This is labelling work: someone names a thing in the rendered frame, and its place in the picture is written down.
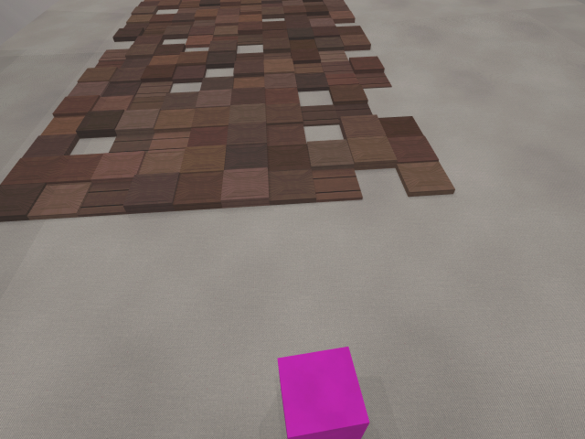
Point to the carton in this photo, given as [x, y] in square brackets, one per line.
[321, 396]

